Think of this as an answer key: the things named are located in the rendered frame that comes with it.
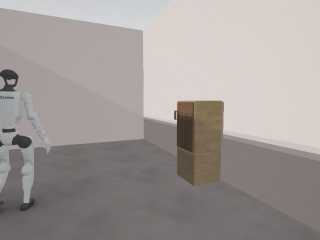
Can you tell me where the humanoid robot torso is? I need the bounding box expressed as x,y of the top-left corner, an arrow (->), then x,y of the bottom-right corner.
0,90 -> 24,146

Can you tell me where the robot right shin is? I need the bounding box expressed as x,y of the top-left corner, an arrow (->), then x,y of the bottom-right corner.
22,166 -> 34,204

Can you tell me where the robot right forearm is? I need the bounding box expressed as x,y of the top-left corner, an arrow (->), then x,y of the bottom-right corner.
31,112 -> 47,139

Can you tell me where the handle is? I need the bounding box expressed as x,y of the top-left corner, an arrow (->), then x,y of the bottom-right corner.
174,110 -> 179,120

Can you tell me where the robot right upper arm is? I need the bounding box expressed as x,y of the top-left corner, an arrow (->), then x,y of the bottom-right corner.
19,92 -> 35,121

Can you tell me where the cupboard door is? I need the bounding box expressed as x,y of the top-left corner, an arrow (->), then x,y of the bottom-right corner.
177,102 -> 194,153

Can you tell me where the robot right hand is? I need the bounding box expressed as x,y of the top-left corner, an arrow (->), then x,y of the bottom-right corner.
39,136 -> 51,154

